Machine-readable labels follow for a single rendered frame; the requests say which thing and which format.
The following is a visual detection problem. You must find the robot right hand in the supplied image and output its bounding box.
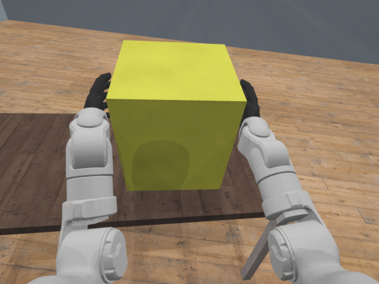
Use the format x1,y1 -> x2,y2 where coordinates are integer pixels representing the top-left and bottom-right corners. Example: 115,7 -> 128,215
240,79 -> 260,127

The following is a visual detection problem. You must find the robot left hand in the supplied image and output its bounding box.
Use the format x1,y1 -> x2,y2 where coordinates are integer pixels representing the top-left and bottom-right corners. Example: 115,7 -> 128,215
84,73 -> 111,118

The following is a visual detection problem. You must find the left robot upper arm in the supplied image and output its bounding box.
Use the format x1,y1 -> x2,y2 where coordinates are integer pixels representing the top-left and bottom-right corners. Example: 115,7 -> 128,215
27,227 -> 128,284

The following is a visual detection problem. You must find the right robot upper arm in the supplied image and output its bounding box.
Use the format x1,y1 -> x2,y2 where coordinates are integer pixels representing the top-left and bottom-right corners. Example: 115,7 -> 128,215
268,220 -> 379,284

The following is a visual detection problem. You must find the left robot forearm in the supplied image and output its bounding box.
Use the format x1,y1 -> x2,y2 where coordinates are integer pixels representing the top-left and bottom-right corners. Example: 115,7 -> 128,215
56,108 -> 117,274

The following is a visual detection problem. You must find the right robot forearm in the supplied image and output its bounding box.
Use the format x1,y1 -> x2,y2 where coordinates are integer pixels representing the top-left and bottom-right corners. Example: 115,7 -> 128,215
237,117 -> 341,263

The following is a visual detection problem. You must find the carton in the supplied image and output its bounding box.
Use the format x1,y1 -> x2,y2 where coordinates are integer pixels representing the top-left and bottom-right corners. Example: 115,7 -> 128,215
106,40 -> 247,191

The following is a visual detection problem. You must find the table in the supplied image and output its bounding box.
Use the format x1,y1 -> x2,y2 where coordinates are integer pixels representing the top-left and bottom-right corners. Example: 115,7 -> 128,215
0,113 -> 287,280

